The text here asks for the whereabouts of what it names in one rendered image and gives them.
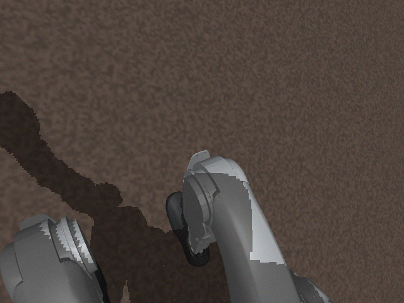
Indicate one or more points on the right robot foot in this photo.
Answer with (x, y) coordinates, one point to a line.
(179, 226)

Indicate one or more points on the left robot foot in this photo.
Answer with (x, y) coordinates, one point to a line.
(102, 283)

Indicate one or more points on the right robot hand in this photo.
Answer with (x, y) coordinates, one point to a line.
(308, 292)

